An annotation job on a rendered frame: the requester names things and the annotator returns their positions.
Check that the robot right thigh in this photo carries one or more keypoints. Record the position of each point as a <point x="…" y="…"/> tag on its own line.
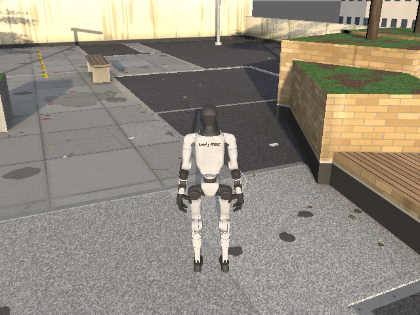
<point x="225" y="192"/>

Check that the robot right hand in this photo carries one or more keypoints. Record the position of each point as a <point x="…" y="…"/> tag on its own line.
<point x="239" y="202"/>

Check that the left robot upper arm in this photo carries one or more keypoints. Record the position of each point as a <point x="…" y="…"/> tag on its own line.
<point x="187" y="150"/>

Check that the right robot upper arm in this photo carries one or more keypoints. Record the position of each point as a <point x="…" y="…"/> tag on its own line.
<point x="232" y="150"/>

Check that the left robot foot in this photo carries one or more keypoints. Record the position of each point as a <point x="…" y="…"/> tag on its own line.
<point x="197" y="266"/>

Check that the robot left hand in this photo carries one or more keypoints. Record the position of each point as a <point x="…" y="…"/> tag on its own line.
<point x="180" y="202"/>

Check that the robot left forearm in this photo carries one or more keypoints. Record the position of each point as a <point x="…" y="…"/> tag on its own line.
<point x="182" y="180"/>

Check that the robot right forearm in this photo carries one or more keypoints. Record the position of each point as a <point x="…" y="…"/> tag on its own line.
<point x="237" y="179"/>

